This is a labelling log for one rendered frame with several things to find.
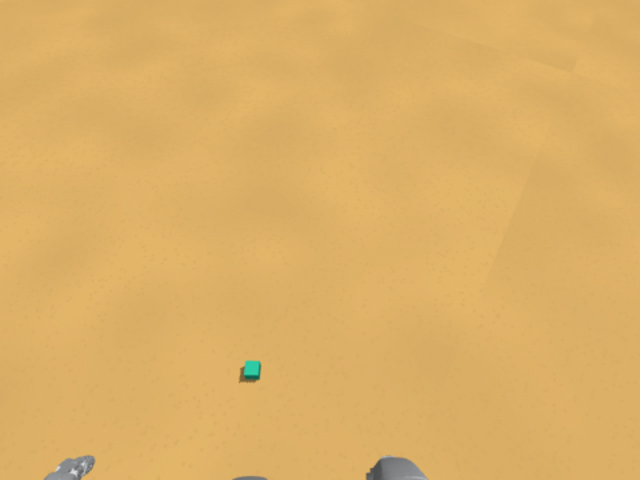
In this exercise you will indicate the left robot hand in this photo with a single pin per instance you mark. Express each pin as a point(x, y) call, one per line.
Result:
point(72, 469)

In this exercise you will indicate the cube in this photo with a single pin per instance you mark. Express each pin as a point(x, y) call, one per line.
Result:
point(252, 370)

